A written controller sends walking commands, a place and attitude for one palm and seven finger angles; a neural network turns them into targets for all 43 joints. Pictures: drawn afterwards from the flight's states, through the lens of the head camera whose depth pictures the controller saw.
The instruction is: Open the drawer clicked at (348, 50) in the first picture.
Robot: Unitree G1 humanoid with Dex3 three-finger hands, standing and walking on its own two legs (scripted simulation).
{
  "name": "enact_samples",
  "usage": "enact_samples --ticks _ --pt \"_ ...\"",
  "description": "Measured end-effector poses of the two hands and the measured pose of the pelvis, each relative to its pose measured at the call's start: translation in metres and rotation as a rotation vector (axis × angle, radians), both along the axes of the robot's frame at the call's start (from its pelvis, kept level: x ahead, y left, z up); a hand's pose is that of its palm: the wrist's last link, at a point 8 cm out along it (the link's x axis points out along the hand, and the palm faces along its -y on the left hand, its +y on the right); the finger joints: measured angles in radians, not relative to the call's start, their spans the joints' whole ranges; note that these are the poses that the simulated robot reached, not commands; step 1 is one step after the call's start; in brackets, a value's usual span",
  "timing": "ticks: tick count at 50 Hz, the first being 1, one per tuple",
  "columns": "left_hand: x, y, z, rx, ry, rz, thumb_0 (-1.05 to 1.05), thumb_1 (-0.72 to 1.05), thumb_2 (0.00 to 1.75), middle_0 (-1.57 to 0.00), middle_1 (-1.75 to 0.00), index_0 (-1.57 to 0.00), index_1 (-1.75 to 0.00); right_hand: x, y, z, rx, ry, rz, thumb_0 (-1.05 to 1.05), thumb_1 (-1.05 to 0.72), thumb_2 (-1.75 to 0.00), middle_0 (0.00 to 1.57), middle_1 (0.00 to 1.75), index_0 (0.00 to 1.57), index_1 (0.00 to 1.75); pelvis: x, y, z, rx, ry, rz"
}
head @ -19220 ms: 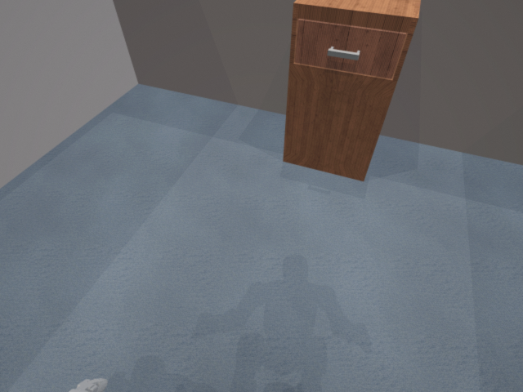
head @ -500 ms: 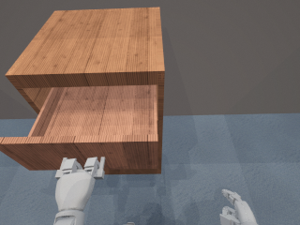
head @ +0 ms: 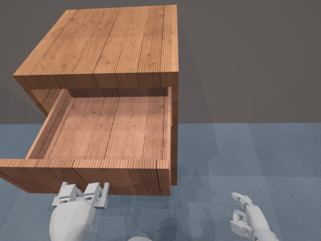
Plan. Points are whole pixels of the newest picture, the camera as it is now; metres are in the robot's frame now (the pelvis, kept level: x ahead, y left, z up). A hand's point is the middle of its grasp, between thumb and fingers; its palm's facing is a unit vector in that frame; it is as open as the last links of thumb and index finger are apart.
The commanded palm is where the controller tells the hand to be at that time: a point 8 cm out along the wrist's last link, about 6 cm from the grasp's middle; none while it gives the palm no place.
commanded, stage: pull the drawer open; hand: left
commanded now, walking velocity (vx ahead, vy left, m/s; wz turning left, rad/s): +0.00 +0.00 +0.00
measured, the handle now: (82, 194) +0.23 +0.22 +0.00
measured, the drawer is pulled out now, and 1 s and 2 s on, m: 0.25 0.30 0.30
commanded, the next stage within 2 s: open the thumb to release the handle in 0.46 s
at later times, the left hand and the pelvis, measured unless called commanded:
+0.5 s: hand out of the picture +0.13 +0.20 -0.02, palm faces -0.09 -0.14 -0.99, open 5.9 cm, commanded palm +0.07 +0.20 +0.03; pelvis -0.01 -0.01 -0.02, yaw +0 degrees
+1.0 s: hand out of the picture +0.13 +0.21 -0.02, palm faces -0.06 -0.13 -0.99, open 11.0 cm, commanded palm +0.10 +0.21 +0.03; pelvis -0.01 -0.01 -0.01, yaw +1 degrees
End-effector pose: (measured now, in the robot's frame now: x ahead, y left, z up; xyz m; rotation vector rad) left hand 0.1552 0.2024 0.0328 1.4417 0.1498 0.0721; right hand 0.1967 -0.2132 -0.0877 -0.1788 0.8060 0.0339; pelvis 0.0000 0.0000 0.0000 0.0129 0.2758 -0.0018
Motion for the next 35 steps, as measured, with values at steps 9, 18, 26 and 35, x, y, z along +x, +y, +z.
enact_samples --ticks 9,18,26,35 --pt "-0.029 -0.001 0.002 -0.008 0.024 0.001 0.04 0.71 0.75 -0.25 -1.32 -0.4 -1.3 0.004 -0.003 -0.008 -0.008 -0.015 0.036 0.01 -0.91 -0.9 0.2 0.3 0.2 0.3 -0.002 -0.004 -0.008 0.008 0.015 0.001" --pt "-0.046 -0.001 0.002 -0.01 0.033 -0.005 0.04 0.71 0.75 -0.25 -1.32 -0.39 -1.29 0.01 0.002 -0.018 0.006 -0.027 0.072 0.01 -0.91 -0.9 0.2 0.3 0.2 0.3 -0.006 -0.009 -0.017 0.014 0.033 0.007" --pt "-0.045 -0.001 0.004 -0.015 0.056 -0.007 0.04 0.71 0.75 -0.24 -1.31 -0.38 -1.28 0.01 0.004 -0.018 0.035 -0.032 0.051 0.01 -0.91 -0.9 0.2 0.3 0.2 0.3 -0.005 -0.011 -0.017 0.021 0.036 -0.003" --pt "-0.042 0.011 0.001 0.025 0.021 -0.018 0.02 0.68 0.77 -0.31 -1.32 -0.38 -1.3 0.007 -0.006 -0.028 -0.025 0.008 0.055 0.01 -0.91 -0.9 0.2 0.3 0.2 0.3 -0.007 -0.01 -0.021 0.01 0.054 0.015"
